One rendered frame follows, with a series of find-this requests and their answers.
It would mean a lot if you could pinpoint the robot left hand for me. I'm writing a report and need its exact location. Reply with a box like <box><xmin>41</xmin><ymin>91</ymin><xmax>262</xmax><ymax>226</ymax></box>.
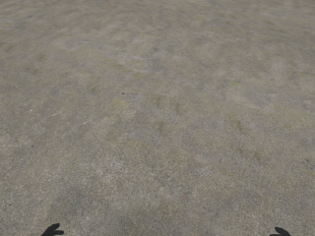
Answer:
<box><xmin>40</xmin><ymin>223</ymin><xmax>64</xmax><ymax>236</ymax></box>

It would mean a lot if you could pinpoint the robot right hand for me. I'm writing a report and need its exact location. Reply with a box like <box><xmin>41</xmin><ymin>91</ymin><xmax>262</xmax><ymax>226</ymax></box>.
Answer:
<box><xmin>270</xmin><ymin>226</ymin><xmax>291</xmax><ymax>236</ymax></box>

